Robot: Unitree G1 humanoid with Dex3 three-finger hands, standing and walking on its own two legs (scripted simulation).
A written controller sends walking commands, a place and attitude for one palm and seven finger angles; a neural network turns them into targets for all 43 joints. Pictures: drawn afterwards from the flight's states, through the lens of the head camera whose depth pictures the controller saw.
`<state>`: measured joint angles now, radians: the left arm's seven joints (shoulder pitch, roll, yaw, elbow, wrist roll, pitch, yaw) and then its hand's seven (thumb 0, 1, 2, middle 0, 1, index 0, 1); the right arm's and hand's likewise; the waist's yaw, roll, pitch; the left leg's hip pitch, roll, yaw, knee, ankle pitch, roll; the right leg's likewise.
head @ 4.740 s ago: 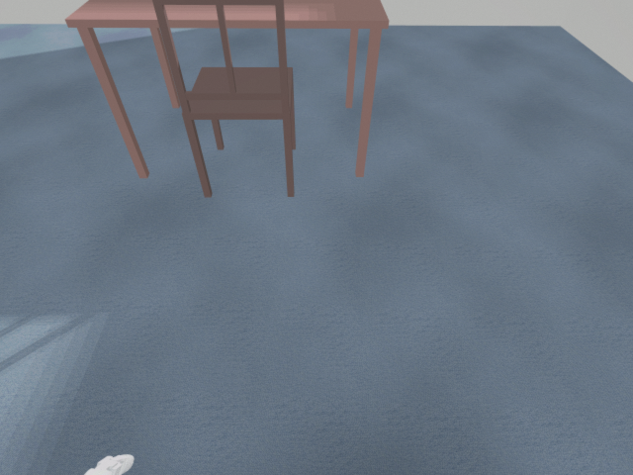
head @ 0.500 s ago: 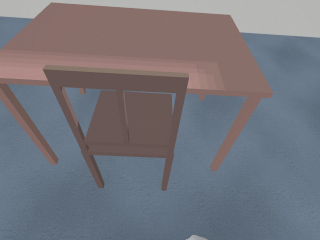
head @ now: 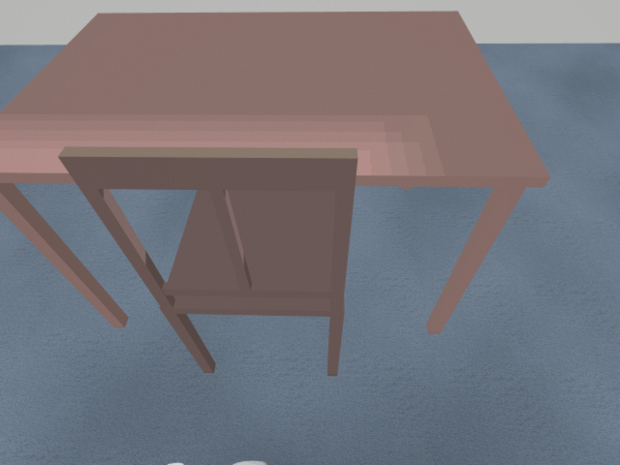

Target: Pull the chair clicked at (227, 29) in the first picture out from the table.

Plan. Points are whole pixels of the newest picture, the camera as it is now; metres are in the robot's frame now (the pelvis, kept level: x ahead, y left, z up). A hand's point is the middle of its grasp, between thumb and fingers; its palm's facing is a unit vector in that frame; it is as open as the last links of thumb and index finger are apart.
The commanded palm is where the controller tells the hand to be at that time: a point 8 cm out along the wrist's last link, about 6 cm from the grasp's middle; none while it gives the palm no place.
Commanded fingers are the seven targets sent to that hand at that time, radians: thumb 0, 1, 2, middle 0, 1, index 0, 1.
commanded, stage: come to a stop and stand still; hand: left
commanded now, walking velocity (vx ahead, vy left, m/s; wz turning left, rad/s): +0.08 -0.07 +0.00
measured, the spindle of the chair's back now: (234, 244) +0.49 +0.18 -0.08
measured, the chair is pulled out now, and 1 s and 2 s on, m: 0.00 0.00 0.00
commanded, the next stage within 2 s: look again from close up in 1.32 s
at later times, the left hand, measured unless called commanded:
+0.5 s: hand out of the picture -0.02 +0.24 -0.16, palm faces -0.03 -0.97 -0.23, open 7.4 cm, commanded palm none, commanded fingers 0.00 0.90 0.90 -0.20 -0.30 -0.20 -0.30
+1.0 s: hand out of the picture +0.01 +0.21 -0.17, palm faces -0.03 -0.98 -0.20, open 7.3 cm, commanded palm none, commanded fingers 0.00 0.90 0.90 -0.20 -0.30 -0.20 -0.30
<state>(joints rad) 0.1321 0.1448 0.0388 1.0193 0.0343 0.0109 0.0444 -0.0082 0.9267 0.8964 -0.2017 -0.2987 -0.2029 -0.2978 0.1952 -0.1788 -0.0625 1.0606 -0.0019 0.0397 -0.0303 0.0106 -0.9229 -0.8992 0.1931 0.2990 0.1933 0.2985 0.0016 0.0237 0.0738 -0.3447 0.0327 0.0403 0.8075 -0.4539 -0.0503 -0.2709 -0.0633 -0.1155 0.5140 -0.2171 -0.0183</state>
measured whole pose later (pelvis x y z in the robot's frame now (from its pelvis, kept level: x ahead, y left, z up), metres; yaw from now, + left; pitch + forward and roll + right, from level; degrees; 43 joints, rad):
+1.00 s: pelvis +0.00 +0.03 +0.00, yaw -2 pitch +0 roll +0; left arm 0.29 0.16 -0.02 1.07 0.01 -0.02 0.03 0.01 0.93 0.90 -0.20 -0.30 -0.20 -0.30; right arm 0.26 -0.17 0.02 1.10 -0.01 -0.02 -0.03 0.02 -0.93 -0.90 0.20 0.30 0.20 0.30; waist 0.00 0.01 0.02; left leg -0.22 -0.01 0.06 0.46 -0.25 0.03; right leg -0.14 0.01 -0.02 0.45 -0.32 -0.02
